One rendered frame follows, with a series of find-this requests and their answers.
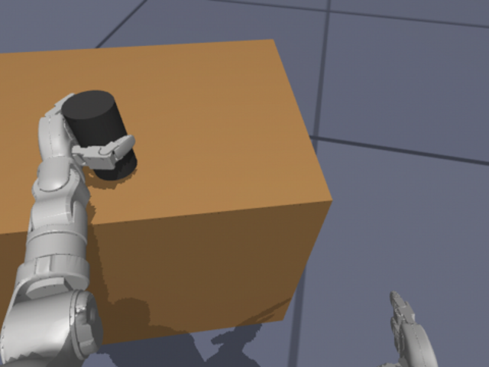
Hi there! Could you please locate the left robot arm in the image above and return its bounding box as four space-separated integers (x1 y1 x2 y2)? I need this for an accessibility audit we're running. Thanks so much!
0 157 103 367

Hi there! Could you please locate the right robot hand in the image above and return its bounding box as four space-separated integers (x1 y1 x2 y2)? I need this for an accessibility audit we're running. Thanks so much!
378 291 438 367

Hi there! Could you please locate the can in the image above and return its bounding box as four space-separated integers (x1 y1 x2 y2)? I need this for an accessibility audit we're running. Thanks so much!
61 90 137 180

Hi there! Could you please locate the left robot hand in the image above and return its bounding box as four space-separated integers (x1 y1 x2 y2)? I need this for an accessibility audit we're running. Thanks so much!
38 93 135 170

